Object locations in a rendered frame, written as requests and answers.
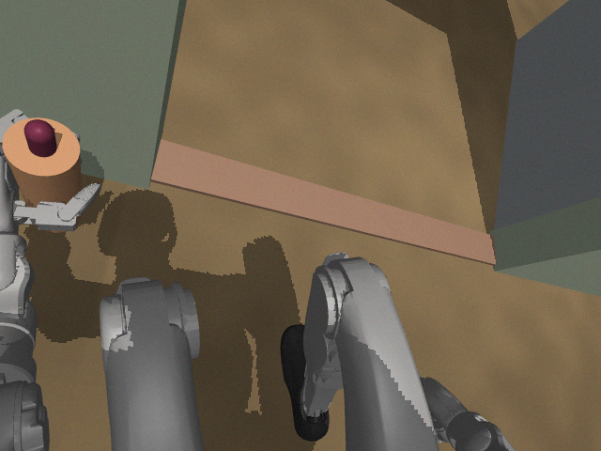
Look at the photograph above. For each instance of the right robot hand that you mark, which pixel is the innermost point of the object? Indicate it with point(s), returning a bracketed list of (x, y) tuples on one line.
[(443, 406)]

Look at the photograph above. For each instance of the left robot hand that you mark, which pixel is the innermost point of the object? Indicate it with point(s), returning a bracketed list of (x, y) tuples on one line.
[(47, 215)]

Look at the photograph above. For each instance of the bottle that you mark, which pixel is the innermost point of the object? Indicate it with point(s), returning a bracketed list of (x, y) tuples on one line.
[(44, 157)]

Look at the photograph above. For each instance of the left robot arm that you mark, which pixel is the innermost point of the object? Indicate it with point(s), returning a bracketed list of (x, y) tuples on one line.
[(24, 424)]

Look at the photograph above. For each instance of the right robot arm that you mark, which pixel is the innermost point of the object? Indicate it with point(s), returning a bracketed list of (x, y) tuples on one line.
[(470, 431)]

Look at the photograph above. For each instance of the right robot foot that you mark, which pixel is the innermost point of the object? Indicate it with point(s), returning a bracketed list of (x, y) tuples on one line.
[(293, 364)]

